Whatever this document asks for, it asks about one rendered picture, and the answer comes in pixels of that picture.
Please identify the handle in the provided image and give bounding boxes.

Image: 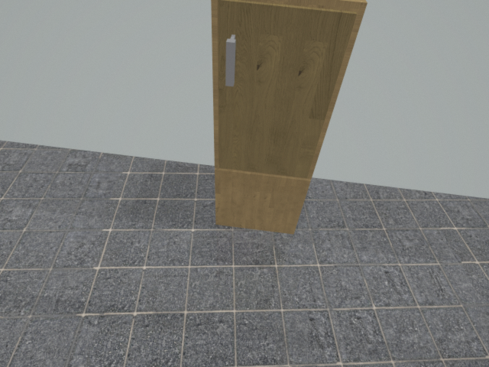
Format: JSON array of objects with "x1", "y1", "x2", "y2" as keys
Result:
[{"x1": 225, "y1": 34, "x2": 236, "y2": 86}]

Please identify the cupboard door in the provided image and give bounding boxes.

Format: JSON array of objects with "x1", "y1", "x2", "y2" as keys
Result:
[{"x1": 218, "y1": 0, "x2": 357, "y2": 178}]

